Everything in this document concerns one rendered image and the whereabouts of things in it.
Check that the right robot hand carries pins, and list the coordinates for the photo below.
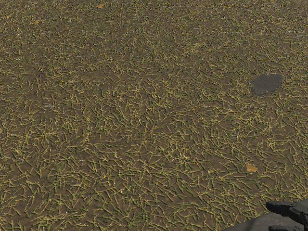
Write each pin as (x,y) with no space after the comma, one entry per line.
(294,210)

